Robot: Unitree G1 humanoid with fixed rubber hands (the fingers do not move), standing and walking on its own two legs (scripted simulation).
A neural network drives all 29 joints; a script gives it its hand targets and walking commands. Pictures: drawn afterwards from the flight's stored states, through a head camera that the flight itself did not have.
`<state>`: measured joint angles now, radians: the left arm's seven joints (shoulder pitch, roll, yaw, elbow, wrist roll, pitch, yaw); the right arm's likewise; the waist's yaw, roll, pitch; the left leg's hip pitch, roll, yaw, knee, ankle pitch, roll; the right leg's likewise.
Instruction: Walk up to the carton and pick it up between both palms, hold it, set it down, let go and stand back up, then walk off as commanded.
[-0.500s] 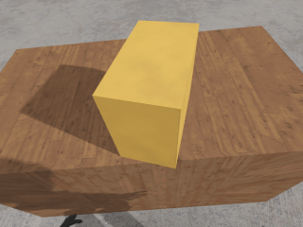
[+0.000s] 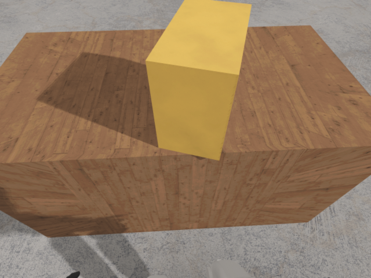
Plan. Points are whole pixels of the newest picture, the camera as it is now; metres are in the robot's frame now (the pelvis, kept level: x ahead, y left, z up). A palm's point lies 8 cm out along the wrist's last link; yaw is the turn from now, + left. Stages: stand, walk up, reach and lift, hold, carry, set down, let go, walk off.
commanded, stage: walk off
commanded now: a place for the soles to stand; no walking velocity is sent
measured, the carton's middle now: (202, 79) +0.60 +0.00 +0.09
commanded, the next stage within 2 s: none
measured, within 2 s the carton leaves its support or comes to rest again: neither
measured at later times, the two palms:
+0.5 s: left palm out of the picture -0.02 +0.25 -0.07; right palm out of the picture -0.03 -0.34 -0.12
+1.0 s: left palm out of the picture -0.18 +0.27 -0.13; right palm out of the picture -0.19 -0.34 -0.09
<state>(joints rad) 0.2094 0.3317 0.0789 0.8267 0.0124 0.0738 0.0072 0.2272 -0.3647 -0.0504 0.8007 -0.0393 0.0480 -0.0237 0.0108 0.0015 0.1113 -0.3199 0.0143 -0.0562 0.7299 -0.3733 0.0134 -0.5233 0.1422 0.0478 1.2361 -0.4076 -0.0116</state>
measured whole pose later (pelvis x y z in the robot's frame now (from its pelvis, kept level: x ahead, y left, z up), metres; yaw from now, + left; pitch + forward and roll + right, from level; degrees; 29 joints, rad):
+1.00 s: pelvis -0.27 -0.02 -0.01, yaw -2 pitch -2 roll -2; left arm 0.21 0.35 0.09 0.78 0.01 0.08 0.01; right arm 0.23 -0.37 -0.04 0.76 -0.02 0.04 -0.04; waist 0.01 -0.03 0.15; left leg -0.41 0.03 -0.11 0.77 -0.34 0.00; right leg -0.49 0.16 0.07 1.29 -0.45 -0.04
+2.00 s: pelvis -0.56 -0.04 +0.00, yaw -2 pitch -5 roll +0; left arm 0.28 0.35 0.06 0.95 0.02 -0.01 0.00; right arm 0.24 -0.38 -0.05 0.90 -0.02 0.03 0.00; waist 0.02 -0.02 0.16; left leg -0.35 -0.04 -0.10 0.83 -0.43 -0.01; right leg -0.21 0.04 0.07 0.70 -0.41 -0.03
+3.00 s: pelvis -0.51 -0.03 +0.01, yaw -2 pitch -4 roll +0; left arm 0.13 0.36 0.02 0.95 0.02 -0.02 0.00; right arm 0.24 -0.38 -0.05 0.90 0.00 -0.02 0.00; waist 0.01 0.00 0.15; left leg -0.21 -0.03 -0.09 0.63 -0.35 0.00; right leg -0.27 0.02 0.06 0.64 -0.29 0.00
